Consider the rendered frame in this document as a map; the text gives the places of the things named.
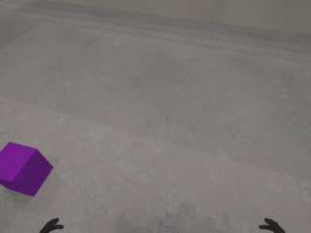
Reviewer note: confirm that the carton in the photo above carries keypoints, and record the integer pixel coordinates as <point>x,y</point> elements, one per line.
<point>23,169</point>

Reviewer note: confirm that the left robot hand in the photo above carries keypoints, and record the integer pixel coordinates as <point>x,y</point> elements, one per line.
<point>51,225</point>

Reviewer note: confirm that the right robot hand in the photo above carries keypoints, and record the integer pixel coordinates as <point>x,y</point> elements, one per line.
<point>273,226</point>

